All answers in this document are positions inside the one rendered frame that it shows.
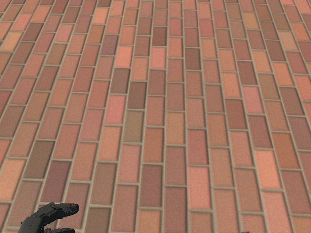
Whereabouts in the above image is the left robot hand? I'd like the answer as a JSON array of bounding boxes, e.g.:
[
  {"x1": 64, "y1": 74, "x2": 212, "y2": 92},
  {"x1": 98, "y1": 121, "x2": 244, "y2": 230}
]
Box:
[{"x1": 17, "y1": 202, "x2": 80, "y2": 233}]

